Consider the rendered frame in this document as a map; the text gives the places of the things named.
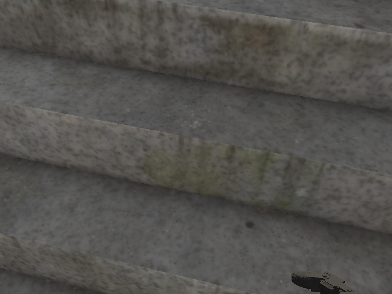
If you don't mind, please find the robot right hand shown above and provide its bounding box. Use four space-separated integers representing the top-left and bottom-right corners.
292 271 361 294

